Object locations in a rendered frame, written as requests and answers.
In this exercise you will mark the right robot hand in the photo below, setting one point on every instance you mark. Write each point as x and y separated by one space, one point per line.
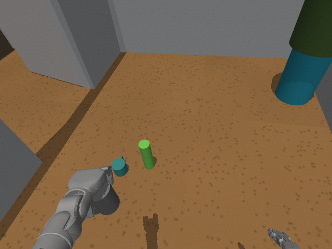
282 239

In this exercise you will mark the left robot hand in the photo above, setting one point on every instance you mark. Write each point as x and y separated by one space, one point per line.
92 180

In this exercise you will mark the left robot arm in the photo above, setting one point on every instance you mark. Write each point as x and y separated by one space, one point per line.
64 227

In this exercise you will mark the potted plant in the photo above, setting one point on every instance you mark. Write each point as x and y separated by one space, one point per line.
311 53

